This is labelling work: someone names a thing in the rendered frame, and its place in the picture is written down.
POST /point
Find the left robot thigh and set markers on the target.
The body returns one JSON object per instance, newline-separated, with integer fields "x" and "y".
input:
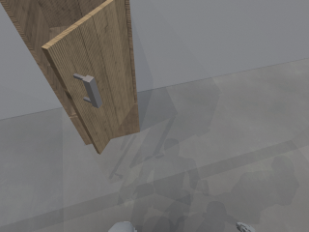
{"x": 122, "y": 227}

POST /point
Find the cupboard door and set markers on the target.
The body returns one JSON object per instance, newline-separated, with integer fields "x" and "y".
{"x": 96, "y": 45}

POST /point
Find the handle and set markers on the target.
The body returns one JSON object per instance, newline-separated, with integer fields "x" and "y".
{"x": 91, "y": 88}

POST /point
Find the robot right hand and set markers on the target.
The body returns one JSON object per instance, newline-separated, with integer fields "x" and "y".
{"x": 242, "y": 227}

